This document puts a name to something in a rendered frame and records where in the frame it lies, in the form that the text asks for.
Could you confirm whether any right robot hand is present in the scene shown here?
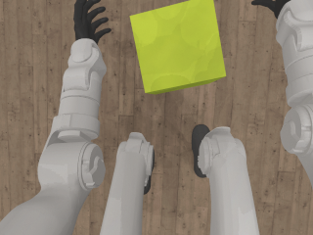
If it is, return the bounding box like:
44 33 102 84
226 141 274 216
251 0 290 19

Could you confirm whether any robot right forearm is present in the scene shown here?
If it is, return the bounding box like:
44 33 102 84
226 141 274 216
276 0 313 108

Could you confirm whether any robot left forearm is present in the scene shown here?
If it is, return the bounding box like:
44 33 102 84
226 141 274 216
37 38 107 183

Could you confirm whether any carton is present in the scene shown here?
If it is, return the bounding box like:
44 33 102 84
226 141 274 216
129 0 226 95

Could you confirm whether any left robot upper arm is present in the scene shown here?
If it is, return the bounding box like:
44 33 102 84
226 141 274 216
0 141 106 235

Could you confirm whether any right robot shin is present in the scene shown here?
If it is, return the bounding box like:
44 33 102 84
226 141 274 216
198 126 246 169

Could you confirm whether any right robot upper arm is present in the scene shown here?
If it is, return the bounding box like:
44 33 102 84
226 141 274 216
280 104 313 190

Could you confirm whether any robot left foot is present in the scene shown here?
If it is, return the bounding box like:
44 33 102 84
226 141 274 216
143 148 155 195

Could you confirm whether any left robot hand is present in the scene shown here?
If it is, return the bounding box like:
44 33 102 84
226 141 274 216
73 0 112 44

